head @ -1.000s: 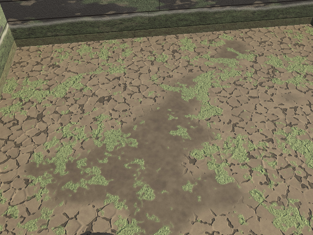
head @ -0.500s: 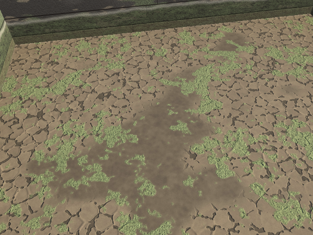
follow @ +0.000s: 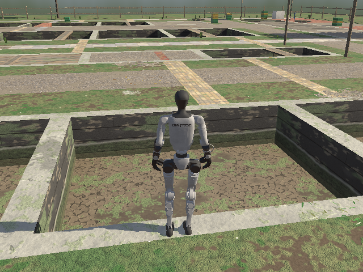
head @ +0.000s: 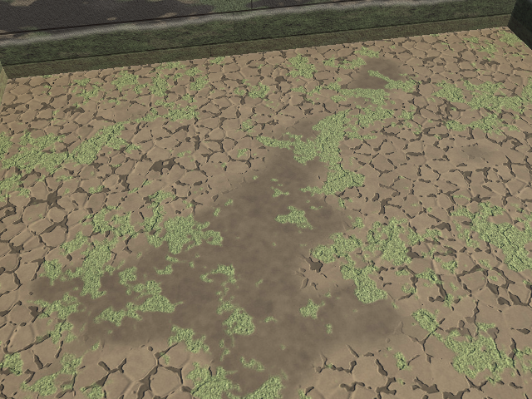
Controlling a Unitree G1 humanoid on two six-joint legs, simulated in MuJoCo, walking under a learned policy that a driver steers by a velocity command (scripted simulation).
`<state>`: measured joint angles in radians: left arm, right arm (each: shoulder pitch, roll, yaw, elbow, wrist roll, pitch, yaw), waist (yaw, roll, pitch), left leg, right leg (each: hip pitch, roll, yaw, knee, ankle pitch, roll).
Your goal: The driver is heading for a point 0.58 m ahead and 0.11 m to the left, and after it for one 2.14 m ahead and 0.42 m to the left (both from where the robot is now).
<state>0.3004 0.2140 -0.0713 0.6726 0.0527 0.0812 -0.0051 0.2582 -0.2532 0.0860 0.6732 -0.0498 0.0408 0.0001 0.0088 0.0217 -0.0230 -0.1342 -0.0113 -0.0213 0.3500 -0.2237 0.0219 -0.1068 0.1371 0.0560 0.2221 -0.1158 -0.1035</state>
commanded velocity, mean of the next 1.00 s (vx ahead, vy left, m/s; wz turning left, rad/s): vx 0.36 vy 0.00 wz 0.00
